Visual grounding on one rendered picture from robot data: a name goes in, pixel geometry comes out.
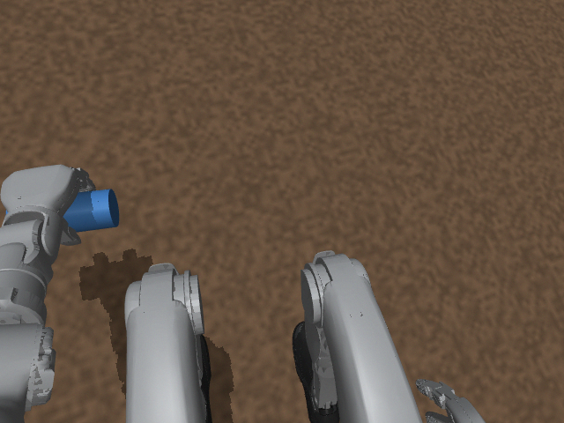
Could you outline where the left robot hand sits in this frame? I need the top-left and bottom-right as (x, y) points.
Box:
(0, 164), (96, 246)

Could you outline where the right robot foot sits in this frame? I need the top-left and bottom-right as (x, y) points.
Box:
(293, 321), (339, 423)

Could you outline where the right robot hand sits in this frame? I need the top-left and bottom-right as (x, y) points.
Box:
(416, 379), (486, 423)

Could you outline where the can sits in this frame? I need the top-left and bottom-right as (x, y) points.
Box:
(6, 189), (119, 232)

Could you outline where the left robot arm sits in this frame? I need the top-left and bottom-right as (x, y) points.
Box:
(0, 206), (63, 423)

